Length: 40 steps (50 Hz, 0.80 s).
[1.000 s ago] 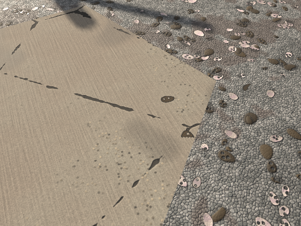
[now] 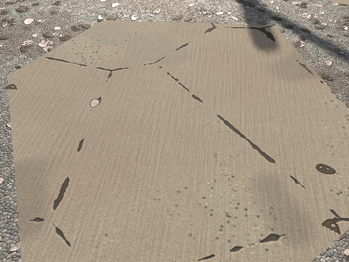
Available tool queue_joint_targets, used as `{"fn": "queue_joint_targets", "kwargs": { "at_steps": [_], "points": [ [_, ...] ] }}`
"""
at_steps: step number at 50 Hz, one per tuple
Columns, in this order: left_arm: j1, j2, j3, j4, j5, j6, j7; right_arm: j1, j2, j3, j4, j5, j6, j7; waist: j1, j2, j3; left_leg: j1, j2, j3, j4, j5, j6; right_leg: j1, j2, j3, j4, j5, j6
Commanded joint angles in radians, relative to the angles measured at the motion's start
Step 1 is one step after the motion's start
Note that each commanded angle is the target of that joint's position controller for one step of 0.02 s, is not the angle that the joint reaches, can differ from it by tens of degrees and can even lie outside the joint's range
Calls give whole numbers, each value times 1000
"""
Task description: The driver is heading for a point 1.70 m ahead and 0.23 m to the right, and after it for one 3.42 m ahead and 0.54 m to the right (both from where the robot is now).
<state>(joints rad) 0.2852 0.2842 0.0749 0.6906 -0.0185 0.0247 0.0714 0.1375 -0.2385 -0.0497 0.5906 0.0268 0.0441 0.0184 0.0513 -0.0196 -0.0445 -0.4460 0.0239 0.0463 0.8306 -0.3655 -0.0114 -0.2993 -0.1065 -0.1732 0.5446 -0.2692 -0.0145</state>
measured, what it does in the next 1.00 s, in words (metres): walks ahead: left foot, then right foot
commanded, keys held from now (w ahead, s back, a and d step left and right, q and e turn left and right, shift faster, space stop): w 0.98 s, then no key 0.02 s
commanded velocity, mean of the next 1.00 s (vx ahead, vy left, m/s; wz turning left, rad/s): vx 0.44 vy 0.00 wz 0.10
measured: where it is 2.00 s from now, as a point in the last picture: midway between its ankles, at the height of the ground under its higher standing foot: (162, 199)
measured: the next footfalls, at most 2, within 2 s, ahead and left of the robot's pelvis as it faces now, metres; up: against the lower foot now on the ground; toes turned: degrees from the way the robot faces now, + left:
left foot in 0.06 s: +0.03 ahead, +0.12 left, +0.00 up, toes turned +5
right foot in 0.54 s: +0.43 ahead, -0.07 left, +0.00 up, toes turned +3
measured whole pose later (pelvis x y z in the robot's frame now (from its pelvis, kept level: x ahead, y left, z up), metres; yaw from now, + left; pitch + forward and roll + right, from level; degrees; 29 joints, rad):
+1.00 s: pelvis +0.51 +0.07 +0.00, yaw +4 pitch +3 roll -3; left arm 0.35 0.28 0.07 0.87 -0.03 -0.07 -0.01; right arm 0.06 -0.24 -0.04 0.72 0.01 -0.08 0.03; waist 0.07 0.03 -0.01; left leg -0.57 0.06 -0.01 0.53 -0.01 0.04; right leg -0.01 0.02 -0.02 0.33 -0.38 0.01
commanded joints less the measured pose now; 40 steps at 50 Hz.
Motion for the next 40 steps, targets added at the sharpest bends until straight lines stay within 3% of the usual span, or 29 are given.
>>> {"fn": "queue_joint_targets", "kwargs": {
  "at_steps": [1, 2, 3, 4, 5, 6, 7, 8, 9, 10, 13, 16, 21, 23, 25, 26, 27, 28, 29, 30, 31, 32, 33, 35, 37, 40],
  "points": [
    [-27, 120, 35, -34, -4, -16, -22, 164, -69, -40, 53, 12, -29, 2, -88, -56, 49, 296, -70, 95, -264, -14, 88, -170, -183, 228, -193, -493, -130],
    [-11, 67, 20, -21, 9, -20, -35, 244, -83, -48, 98, 21, -36, -2, -110, 40, 48, 425, -55, 45, -331, -66, 104, -258, -135, 157, -12, -464, -88],
    [-51, -29, -7, -41, 27, -36, -55, 335, -137, -58, 114, 13, -50, -10, -138, 247, 53, 566, 154, -319, -431, -218, 162, -517, -50, 60, 460, -381, 4],
    [-101, 5, 3, -111, 8, -75, -67, 344, -275, -86, 89, -3, -70, -5, -128, 297, 83, 644, 404, -806, -606, -308, 347, -882, 87, 140, 654, -319, 26],
    [-258, 88, 21, -146, -23, -105, -63, 375, -254, -90, 112, -25, -91, -1, -194, 149, 143, 608, 428, -826, -675, -284, 389, -985, 38, 263, 726, -230, 18],
    [-247, 98, 25, -143, -22, -111, -57, 312, -207, -72, 115, -28, -100, -1, -138, 158, 167, 588, 394, -715, -635, -195, 333, -1017, 7, 274, 738, -116, 10],
    [-189, 83, 21, -100, 11, -107, -50, 244, -148, -52, 102, -22, -99, -3, -97, 146, 135, 519, 335, -582, -593, -142, 277, -950, -27, 270, 734, -8, 22],
    [-126, 109, 32, -65, 30, -100, -47, 152, -112, -39, 84, -19, -99, -7, -45, 147, 120, 401, 260, -459, -606, -85, 233, -828, -40, 264, 690, 103, 35],
    [-80, 109, 37, -42, 27, -92, -53, 128, -108, -35, 83, -27, -105, -9, -17, 157, 102, 313, 207, -376, -615, 4, 202, -722, -34, 249, 675, 192, 43],
    [-71, 90, 34, -27, 25, -89, -57, 146, -117, -36, 98, -33, -111, -10, -16, 132, 90, 280, 183, -321, -616, 92, 193, -677, -23, 233, 664, 257, 51],
    [-144, 34, 11, -36, 28, -93, -67, 250, -120, -35, 154, -25, -119, -27, -52, 71, 80, 278, 152, -201, -596, 328, 168, -615, -2, 210, 487, 405, 55],
    [-293, -9, -10, -77, 15, -106, -85, 353, -110, -27, 205, -13, -115, -48, -113, 121, 91, 319, 144, -152, -623, 381, 137, -534, 41, 175, 257, 514, 49],
    [-430, -17, -17, -121, -7, -120, -128, 417, -116, -25, 242, -10, -103, -50, -152, 138, 164, 459, 190, -158, -604, 427, 158, -509, 83, 147, 66, 414, 14],
    [-450, -11, -18, -138, -10, -131, -146, 426, -124, -29, 253, -10, -94, -50, -140, 158, 170, 502, 220, -167, -558, 537, 167, -469, 99, 131, 25, 301, -24],
    [-364, 34, 1, -128, 0, -133, -148, 397, -161, -37, 250, -7, -88, -53, -75, 208, 85, 527, 213, -155, -422, 949, 153, -268, 161, 84, 7, 166, -75],
    [-214, 80, 22, -95, 4, -131, -139, 386, -166, -36, 253, -7, -86, -55, 13, 216, -12, 490, 186, -125, -250, 1132, 136, -44, 188, 61, -5, 179, -117],
    [2, 135, 38, -52, 11, -131, -124, 354, -164, -33, 234, -18, -93, -54, 115, 196, -156, 261, 156, -114, 15, 993, 107, 337, 68, 194, 46, 290, -190],
    [158, 259, 69, -9, 19, -130, -119, 495, -21, 10, 217, -23, -121, -33, 79, -133, -426, -189, -25, -102, 505, 316, 29, 851, -272, 736, 11, 134, -407],
    [264, 155, 44, 30, 6, -115, -109, 447, -97, -7, 249, -7, -157, -15, 135, -182, -542, -297, -94, -265, 600, -196, 37, 909, -299, 989, -174, -12, -401],
    [160, 118, 29, 38, 9, -102, -97, 304, -167, -37, 200, 32, -164, -13, 117, -178, -314, -428, -14, -206, 629, -151, 39, 780, -249, 800, -195, -37, -328],
    [52, 90, 19, 23, 2, -99, -90, 202, -157, -32, 164, 17, -167, -24, 78, -84, -160, -424, 39, -151, 563, -64, 44, 564, -205, 661, -219, 36, -286],
    [-32, 73, 12, 16, 9, -101, -91, 169, -144, -36, 160, -8, -159, -30, 19, -10, -51, -350, 73, -126, 477, 1, 43, 334, -167, 562, -264, 115, -263],
    [-87, 47, 5, 10, 26, -110, -95, 188, -119, -40, 166, -15, -142, -34, -37, -26, -8, -244, 106, -133, 421, 42, 44, 170, -127, 493, -308, 153, -245],
    [-131, 42, 6, 18, 24, -126, -104, 255, -57, -31, 183, -13, -112, -36, -95, -59, 16, -137, 113, -124, 364, 78, 34, 6, -98, 409, -377, 181, -250],
    [-124, 65, 11, 38, 20, -136, -100, 216, -59, -29, 166, -24, -104, -40, -106, -56, 46, -155, 120, -114, 276, 160, 18, -42, -90, 335, -412, 263, -259],
    [-73, 89, 17, 67, 5, -131, -82, 77, -53, -19, 128, -33, -116, -31, -70, -40, 65, -180, 117, -93, 40, 368, 10, -6, -59, 257, -410, 299, -230]
  ]
}}
Keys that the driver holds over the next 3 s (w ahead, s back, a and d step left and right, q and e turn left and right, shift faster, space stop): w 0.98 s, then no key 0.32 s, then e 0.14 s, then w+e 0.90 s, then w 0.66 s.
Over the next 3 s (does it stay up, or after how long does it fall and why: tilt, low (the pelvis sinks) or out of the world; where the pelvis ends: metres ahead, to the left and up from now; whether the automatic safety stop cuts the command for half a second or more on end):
stays up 1.33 -0.12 -0.01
